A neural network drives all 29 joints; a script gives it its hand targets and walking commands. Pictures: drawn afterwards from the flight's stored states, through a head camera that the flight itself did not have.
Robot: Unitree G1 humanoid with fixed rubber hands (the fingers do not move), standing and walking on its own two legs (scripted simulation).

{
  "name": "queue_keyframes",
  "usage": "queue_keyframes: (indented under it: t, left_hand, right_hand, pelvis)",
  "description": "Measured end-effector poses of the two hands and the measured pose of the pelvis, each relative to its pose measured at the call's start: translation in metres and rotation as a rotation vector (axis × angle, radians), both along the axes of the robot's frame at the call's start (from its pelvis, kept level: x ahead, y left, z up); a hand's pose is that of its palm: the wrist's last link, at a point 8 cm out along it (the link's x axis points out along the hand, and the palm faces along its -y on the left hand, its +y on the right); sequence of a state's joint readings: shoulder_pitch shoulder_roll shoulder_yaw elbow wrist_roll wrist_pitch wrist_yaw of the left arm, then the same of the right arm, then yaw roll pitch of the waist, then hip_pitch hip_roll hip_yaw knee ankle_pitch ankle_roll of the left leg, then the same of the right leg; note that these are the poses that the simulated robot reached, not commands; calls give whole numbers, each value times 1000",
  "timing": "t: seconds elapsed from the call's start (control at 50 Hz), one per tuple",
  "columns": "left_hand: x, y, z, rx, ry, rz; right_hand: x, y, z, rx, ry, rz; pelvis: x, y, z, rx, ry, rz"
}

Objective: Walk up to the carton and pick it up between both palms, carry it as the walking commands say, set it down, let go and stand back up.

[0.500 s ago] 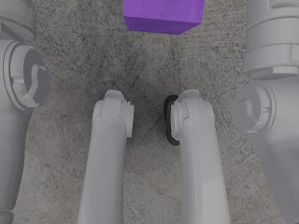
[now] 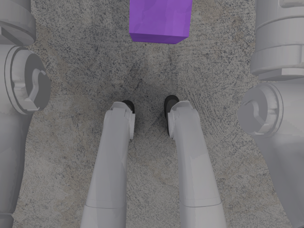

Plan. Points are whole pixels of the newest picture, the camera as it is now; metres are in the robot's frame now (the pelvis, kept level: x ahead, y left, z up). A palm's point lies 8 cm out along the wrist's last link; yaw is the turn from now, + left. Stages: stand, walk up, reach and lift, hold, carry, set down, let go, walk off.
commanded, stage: set down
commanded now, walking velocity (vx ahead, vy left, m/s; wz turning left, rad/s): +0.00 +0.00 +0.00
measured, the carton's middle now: out of the picture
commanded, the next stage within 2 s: let go in 0.14 s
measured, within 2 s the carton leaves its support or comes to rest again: neither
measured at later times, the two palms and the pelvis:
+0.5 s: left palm out of the picture +0.56 +0.20 -0.05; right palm out of the picture +0.53 -0.20 -0.04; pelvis +0.03 +0.01 +0.09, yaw +0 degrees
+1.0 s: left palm out of the picture +0.36 +0.23 +0.07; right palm out of the picture +0.33 -0.24 +0.08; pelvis +0.07 +0.00 +0.15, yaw +0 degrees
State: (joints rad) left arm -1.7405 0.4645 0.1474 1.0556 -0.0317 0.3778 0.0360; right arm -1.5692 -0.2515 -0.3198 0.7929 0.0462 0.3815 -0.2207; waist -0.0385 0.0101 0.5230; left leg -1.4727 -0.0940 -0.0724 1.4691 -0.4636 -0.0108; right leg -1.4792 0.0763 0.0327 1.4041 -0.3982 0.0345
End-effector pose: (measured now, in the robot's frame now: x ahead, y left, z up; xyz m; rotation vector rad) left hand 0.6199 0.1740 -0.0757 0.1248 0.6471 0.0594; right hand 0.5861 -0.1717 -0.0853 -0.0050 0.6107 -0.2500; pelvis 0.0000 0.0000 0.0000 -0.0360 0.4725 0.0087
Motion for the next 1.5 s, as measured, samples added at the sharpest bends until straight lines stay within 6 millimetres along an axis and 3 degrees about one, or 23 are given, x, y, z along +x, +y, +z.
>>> queue_keyframes:
  t: [0.12, 0.2, 0.26, 0.36, 0.42, 0.48, 0.64, 0.8, 0.88, 1.08, 1.16, 1.3, 1.5]
  left_hand:
    - [0, 4, 39, -2, -22, -3]
    - [1, 3, 51, -16, -23, -25]
    - [0, 4, 49, -15, -5, -31]
    - [-14, 11, 30, 10, 78, -30]
    - [-33, 20, 21, 53, 129, -13]
    - [-56, 26, 26, 96, 138, 7]
    - [-108, 29, 71, 103, 100, 20]
    - [-175, 38, 116, 60, 93, 51]
    - [-205, 45, 135, 34, 71, 54]
    - [-304, 67, 157, 56, 149, 73]
    - [-332, 70, 166, 59, 153, 71]
    - [-356, 67, 176, 52, 151, 80]
    - [-359, 56, 184, 58, 180, 82]
  right_hand:
    - [-1, 2, 37, 0, -16, -1]
    - [-3, 1, 44, 7, 1, -6]
    - [-7, -3, 40, 3, 34, -12]
    - [-18, -10, 29, 18, 82, -16]
    - [-31, -20, 30, 8, 101, -7]
    - [-51, -26, 39, -27, 115, 52]
    - [-105, -34, 80, -82, 140, 182]
    - [-180, -62, 132, -132, 169, 182]
    - [-211, -65, 153, -142, 167, 206]
    - [-289, -65, 173, -106, 190, 210]
    - [-315, -65, 181, -100, 189, 210]
    - [-334, -71, 190, -84, 189, 209]
    - [-323, -82, 188, -48, 179, 208]
  pelvis:
    - [-2, 2, 28, 2, -16, 0]
    - [-1, 5, 43, -2, 7, -3]
    - [1, 6, 53, -5, 19, -4]
    - [9, 9, 69, -6, 9, -5]
    - [18, 9, 78, -5, -11, -4]
    - [28, 9, 89, -2, -55, -2]
    - [46, 6, 114, 7, -175, 1]
    - [63, 4, 131, 8, -170, -4]
    - [65, 3, 138, 12, -218, -4]
    - [74, 5, 157, 14, -408, 0]
    - [80, 4, 163, 18, -491, 2]
    - [89, -3, 169, 25, -586, 1]
    - [101, -17, 170, 34, -637, -3]
